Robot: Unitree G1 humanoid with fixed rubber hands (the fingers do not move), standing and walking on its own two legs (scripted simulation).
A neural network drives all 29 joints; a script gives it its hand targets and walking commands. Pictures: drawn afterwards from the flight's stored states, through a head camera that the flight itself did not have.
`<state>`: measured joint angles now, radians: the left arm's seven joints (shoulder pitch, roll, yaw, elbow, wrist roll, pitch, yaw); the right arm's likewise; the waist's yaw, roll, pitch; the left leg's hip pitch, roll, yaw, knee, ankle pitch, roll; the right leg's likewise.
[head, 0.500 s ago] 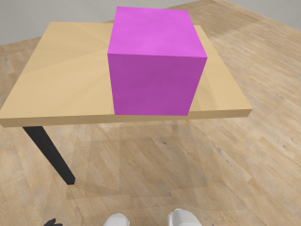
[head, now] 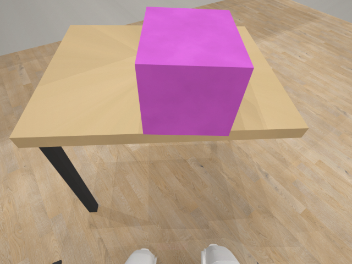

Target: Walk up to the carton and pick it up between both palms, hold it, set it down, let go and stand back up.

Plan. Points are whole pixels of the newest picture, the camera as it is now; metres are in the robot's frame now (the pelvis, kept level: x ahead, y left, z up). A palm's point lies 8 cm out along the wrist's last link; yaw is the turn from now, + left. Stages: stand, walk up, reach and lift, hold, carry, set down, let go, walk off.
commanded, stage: walk up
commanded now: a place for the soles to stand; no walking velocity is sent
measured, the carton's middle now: (187, 70) +0.61 -0.03 +0.10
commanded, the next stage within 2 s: none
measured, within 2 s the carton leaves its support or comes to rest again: neither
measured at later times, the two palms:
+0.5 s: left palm out of the picture +0.10 +0.27 -0.11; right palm out of the picture +0.06 -0.32 -0.09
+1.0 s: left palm out of the picture +0.09 +0.28 -0.11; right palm out of the picture +0.07 -0.31 -0.09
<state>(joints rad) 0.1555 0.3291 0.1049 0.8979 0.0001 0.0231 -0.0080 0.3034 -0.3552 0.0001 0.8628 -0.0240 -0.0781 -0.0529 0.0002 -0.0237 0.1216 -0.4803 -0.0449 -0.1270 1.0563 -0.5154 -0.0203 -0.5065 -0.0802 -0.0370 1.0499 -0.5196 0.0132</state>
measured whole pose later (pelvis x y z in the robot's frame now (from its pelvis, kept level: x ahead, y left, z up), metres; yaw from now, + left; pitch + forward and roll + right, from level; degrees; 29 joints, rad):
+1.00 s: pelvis +0.00 -0.01 +0.01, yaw +2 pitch -3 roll -1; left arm 0.13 0.33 0.09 0.92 0.00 0.02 -0.01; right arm 0.29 -0.36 0.00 0.86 -0.02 -0.08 -0.05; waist 0.00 -0.03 0.12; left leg -0.48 -0.04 -0.15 1.02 -0.49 -0.02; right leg -0.49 -0.06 -0.05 1.02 -0.51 0.01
